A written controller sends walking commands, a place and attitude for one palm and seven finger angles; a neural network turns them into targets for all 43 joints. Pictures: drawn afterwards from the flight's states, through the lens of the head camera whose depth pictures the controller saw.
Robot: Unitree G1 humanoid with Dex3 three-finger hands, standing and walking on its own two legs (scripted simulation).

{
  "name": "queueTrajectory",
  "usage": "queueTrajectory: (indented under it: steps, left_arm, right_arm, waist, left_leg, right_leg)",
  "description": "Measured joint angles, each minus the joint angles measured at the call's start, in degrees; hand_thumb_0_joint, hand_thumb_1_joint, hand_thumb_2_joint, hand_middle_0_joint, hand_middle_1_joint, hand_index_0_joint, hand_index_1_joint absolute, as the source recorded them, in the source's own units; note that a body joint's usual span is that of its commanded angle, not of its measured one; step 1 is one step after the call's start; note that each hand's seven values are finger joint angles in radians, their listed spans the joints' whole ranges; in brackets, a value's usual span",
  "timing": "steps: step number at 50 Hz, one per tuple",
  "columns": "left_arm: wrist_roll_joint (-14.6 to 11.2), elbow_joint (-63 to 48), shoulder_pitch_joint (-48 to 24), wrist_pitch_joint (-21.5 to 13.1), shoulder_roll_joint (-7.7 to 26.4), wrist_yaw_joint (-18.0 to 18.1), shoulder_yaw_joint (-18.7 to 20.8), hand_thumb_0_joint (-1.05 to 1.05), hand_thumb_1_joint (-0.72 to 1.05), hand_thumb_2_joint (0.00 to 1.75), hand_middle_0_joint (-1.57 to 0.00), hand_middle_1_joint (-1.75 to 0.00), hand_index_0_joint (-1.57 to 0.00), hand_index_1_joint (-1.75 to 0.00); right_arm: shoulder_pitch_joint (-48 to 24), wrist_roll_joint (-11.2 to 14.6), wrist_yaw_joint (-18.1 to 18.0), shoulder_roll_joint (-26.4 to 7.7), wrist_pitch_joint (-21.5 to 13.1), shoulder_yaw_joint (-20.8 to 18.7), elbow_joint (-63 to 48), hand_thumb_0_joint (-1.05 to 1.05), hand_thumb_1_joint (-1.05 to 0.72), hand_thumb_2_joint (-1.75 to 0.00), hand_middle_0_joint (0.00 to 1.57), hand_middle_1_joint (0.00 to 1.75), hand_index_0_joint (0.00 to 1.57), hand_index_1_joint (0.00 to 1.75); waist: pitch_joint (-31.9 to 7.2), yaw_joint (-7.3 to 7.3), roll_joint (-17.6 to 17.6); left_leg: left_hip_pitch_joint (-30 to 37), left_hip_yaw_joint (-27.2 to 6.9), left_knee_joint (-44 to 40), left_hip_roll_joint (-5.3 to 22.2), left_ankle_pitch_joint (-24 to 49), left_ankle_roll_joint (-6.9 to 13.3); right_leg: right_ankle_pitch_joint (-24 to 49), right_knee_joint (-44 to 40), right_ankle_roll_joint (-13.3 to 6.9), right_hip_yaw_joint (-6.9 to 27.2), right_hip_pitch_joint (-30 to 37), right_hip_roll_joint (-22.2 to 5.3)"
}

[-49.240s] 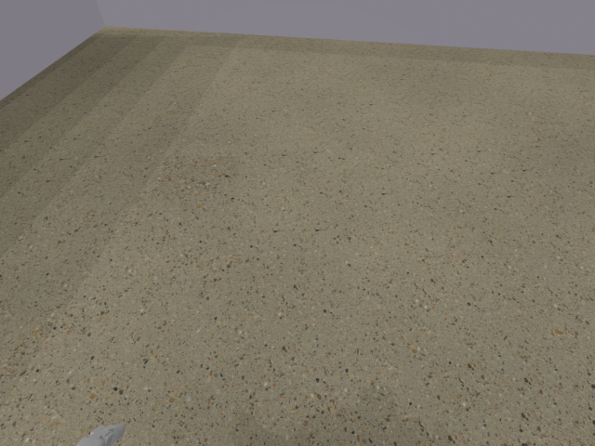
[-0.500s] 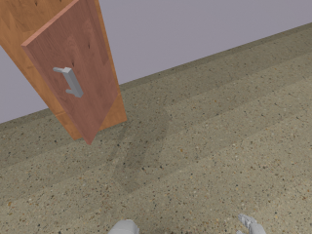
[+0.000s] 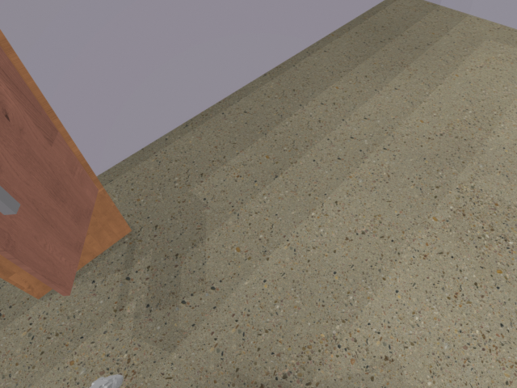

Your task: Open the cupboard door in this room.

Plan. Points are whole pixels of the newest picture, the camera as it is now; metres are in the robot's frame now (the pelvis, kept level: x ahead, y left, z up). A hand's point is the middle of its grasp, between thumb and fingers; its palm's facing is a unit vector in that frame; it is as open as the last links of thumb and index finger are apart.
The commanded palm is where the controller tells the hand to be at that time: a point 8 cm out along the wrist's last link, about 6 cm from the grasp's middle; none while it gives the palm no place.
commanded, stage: walk to a spot facing it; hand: left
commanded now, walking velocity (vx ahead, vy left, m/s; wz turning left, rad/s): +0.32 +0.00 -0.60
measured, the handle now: out of the picture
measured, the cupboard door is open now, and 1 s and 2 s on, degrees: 49 49 49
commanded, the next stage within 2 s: turn to face it in 1.70 s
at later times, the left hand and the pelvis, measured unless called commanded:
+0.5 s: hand (173, 307) +0.27 +0.19 -0.15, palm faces -0.24 -0.96 -0.15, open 7.4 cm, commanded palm none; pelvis +0.14 +0.02 +0.02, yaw -16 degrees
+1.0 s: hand (271, 219) +0.47 +0.01 -0.14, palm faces -0.38 -0.89 -0.25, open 7.1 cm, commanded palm none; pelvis +0.32 -0.14 +0.02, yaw -26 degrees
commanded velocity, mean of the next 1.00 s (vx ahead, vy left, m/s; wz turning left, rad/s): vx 0.36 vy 0.00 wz -0.33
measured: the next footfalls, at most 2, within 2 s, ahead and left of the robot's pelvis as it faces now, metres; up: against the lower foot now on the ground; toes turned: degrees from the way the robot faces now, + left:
left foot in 0.32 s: +0.19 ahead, +0.12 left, +0.00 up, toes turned -6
right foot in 0.78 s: +0.34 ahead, -0.19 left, +0.00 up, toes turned -30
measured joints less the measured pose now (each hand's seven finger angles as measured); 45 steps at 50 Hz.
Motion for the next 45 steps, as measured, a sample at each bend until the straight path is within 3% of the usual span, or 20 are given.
queueTrajectory:
  steps: [2,5,9,14,16,18,21,24,29,36,38,40,43,45]
  left_arm:
    - [-0.2,0.3,0.0,-0.9,-1.3,0.9,-0.5,0.0,0.91,0.9,-0.2,-0.3,-0.2,-0.3]
    - [-0.1,0.7,1.8,-1.4,-2.6,1.8,-1.0,0.0,0.91,0.9,-0.2,-0.3,-0.2,-0.3]
    - [0.1,2.2,4.5,-2.0,-3.5,1.7,-1.4,0.0,0.9,0.9,-0.21,-0.3,-0.2,-0.3]
    - [0.2,3.9,6.6,-1.9,-3.8,1.1,-1.3,0.0,0.9,0.9,-0.21,-0.3,-0.2,-0.3]
    - [0.0,4.2,7.4,-1.5,-4.0,1.0,-1.1,0.0,0.9,0.9,-0.21,-0.3,-0.2,-0.3]
    - [-0.1,5.1,6.6,-0.7,-3.5,1.0,-0.7,0.01,0.9,0.9,-0.21,-0.3,-0.2,-0.3]
    - [0.5,5.2,4.7,-0.8,-2.5,0.4,0.1,0.01,0.9,0.9,-0.21,-0.3,-0.2,-0.3]
    - [0.6,3.7,2.2,-1.2,-2.0,-0.1,0.5,0.01,0.91,0.9,-0.2,-0.3,-0.2,-0.3]
    - [0.5,2.3,-1.2,-1.2,-2.6,-0.3,0.1,0.01,0.91,0.9,-0.2,-0.3,-0.19,-0.3]
    - [0.2,2.8,-6.4,-0.8,-4.6,-0.4,-1.3,0.01,0.91,0.9,-0.2,-0.3,-0.19,-0.3]
    - [0.1,2.5,-7.6,-1.5,-5.1,-0.3,-1.6,0.01,0.91,0.9,-0.2,-0.3,-0.19,-0.3]
    - [0.2,2.0,-7.9,-3.4,-5.2,0.0,-1.7,0.0,0.91,0.9,-0.2,-0.3,-0.2,-0.3]
    - [-0.8,2.5,-6.8,-5.0,-5.7,1.3,-1.6,0.0,0.91,0.9,-0.2,-0.3,-0.2,-0.3]
    - [-1.1,3.8,-4.5,-4.9,-6.1,2.1,-1.8,0.0,0.91,0.9,-0.2,-0.3,-0.2,-0.3]
  right_arm:
    - [-0.7,0.2,0.4,-1.4,1.1,-0.5,1.3,0.0,-0.9,-0.9,0.2,0.3,0.2,0.3]
    - [-1.3,0.0,1.3,-1.8,1.1,-1.0,1.7,0.01,-0.91,-0.9,0.2,0.3,0.2,0.3]
    - [-2.7,0.0,2.0,-0.8,0.0,-1.2,0.2,0.01,-0.91,-0.9,0.2,0.3,0.2,0.3]
    - [-3.6,0.3,2.1,0.9,-2.3,-0.7,-1.6,0.01,-0.91,-0.9,0.2,0.3,0.2,0.3]
    - [-2.9,0.2,1.7,0.9,-4.1,-0.3,-2.3,0.0,-0.9,-0.9,0.2,0.3,0.2,0.3]
    - [-2.2,-0.5,0.9,2.0,-5.3,0.3,-2.0,0.0,-0.9,-0.9,0.2,0.3,0.2,0.3]
    - [1.1,-0.9,0.5,3.8,-5.5,1.2,-1.0,0.0,-0.9,-0.9,0.2,0.3,0.2,0.3]
    - [4.7,-0.6,0.0,5.3,-5.7,1.8,1.4,0.0,-0.9,-0.9,0.2,0.3,0.2,0.3]
    - [9.6,-0.3,-0.3,6.5,-6.0,2.1,5.1,0.0,-0.9,-0.9,0.2,0.3,0.2,0.3]
    - [14.7,-0.9,-0.1,6.8,-5.2,2.2,9.1,0.0,-0.9,-0.9,0.2,0.3,0.2,0.3]
    - [16.1,-0.8,-0.1,6.9,-4.8,2.3,10.4,0.0,-0.9,-0.9,0.2,0.3,0.2,0.3]
    - [17.0,-0.2,0.3,7.5,-4.1,2.3,11.9,0.0,-0.9,-0.9,0.2,0.3,0.2,0.3]
    - [12.9,0.7,0.7,7.7,-2.5,1.8,12.7,0.01,-0.9,-0.9,0.2,0.3,0.2,0.3]
    - [9.5,0.7,0.6,7.4,-2.4,1.1,11.8,0.01,-0.9,-0.9,0.2,0.3,0.2,0.3]
  waist:
    - [0.8,-0.37,1.4]
    - [0.6,-0.42,0.9]
    - [-0.3,-0.31,-1.3]
    - [-1.2,0.14,-3.0]
    - [-2.2,-0.2,-2.6]
    - [-2.3,-0.69,-3.3]
    - [-2.7,-1.09,-3.9]
    - [-2.6,-0.7,-4.1]
    - [-1.8,-1.26,-3.5]
    - [0.1,-4.86,-2.1]
    - [0.5,-5.36,-1.3]
    - [0.7,-4.66,-1.5]
    - [2.2,-3.9,-2.0]
    - [2.0,-3.57,-2.2]
  left_leg:
    - [-4.8,-4.0,12.3,-1.5,-3.6,0.3]
    - [-10.2,-4.8,19.6,-3.2,0.7,0.1]
    - [-12.0,-4.2,12.9,-4.2,6.0,-0.4]
    - [-7.4,-4.0,-2.6,-6.1,9.3,-0.1]
    - [-4.2,-3.8,-8.9,-6.2,11.0,1.0]
    - [-3.9,-2.4,-6.4,-6.0,11.5,3.5]
    - [-0.1,-0.7,-9.6,-5.2,10.8,4.3]
    - [4.7,1.0,-15.9,-4.8,12.1,3.7]
    - [11.1,4.8,-21.9,-4.5,11.6,3.0]
    - [18.6,8.7,-23.2,-4.1,6.4,0.2]
    - [19.7,9.1,-20.5,-2.9,3.4,-1.2]
    - [16.8,8.6,-9.2,-0.8,-0.1,-0.9]
    - [4.5,-0.2,19.8,-1.2,-0.6,1.1]
    - [-2.6,-2.6,27.1,-1.4,3.7,1.4]
  right_leg:
    - [0.2,2.2,-0.5,0.5,-0.2,1.1]
    - [0.2,-1.1,-0.8,2.4,2.3,1.6]
    - [2.1,-6.4,-0.7,5.8,5.6,1.8]
    - [-0.1,-6.6,0.0,9.4,7.9,2.2]
    - [-4.3,-1.2,-0.7,9.8,6.4,3.0]
    - [-9.3,13.1,-1.3,8.4,1.2,3.0]
    - [-4.9,30.1,-1.3,4.1,-7.2,1.6]
    - [2.5,35.3,-0.5,1.8,-13.6,-0.7]
    - [8.3,29.9,0.1,0.2,-19.2,-2.9]
    - [7.5,8.4,-2.0,-4.1,-14.6,-2.6]
    - [6.1,4.2,-3.4,-5.3,-11.1,-1.1]
    - [7.5,2.0,-5.3,-5.7,-7.6,-0.1]
    - [2.5,4.6,-6.3,-5.5,-4.9,1.1]
    - [2.7,0.7,-5.7,-5.1,-1.3,2.1]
